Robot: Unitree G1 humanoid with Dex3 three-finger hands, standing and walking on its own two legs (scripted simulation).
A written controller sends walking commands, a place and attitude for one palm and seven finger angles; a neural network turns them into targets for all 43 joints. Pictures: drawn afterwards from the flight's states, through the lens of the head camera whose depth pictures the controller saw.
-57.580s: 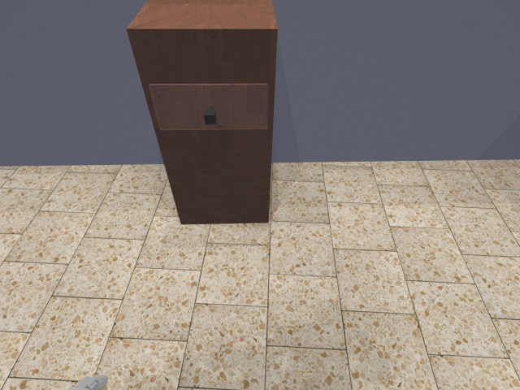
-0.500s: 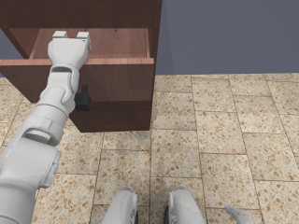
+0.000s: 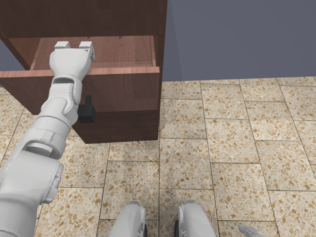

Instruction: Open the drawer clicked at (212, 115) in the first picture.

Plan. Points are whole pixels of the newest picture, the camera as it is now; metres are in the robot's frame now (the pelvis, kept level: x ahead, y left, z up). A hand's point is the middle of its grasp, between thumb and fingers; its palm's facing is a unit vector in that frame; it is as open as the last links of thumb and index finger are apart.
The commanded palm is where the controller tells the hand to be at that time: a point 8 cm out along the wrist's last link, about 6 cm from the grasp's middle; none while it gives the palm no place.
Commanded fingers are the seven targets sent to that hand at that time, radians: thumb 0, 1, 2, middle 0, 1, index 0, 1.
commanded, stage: lift the fingers back up to retry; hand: left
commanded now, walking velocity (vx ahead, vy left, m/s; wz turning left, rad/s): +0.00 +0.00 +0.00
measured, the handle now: (87, 107) +0.44 +0.20 +0.01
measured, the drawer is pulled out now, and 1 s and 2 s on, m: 0.13 0.13 0.13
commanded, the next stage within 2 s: re-aim the fingers above the handle in 0.36 s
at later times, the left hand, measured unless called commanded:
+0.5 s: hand (78, 77) +0.51 +0.22 +0.06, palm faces +0.00 +0.01 -1.00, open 14.6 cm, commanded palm +0.47 +0.18 +0.03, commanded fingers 0.00 -0.50 0.30 -0.30 -1.20 -0.30 -1.20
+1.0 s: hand (78, 77) +0.51 +0.22 +0.06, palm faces +0.01 +0.02 -1.00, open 14.6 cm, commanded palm +0.47 +0.17 +0.03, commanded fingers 0.00 -0.50 0.30 -0.30 -1.20 -0.30 -1.20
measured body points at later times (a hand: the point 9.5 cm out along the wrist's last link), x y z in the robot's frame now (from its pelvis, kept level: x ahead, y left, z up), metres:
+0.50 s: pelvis +0.03 +0.00 +0.03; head +0.13 +0.00 +0.47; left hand +0.50 +0.21 +0.12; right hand +0.10 -0.26 -0.10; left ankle +0.04 +0.08 -0.61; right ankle +0.06 -0.13 -0.61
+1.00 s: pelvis +0.03 +0.01 +0.03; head +0.13 +0.01 +0.47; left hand +0.50 +0.21 +0.12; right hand +0.12 -0.25 -0.10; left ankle +0.04 +0.08 -0.61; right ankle +0.06 -0.13 -0.61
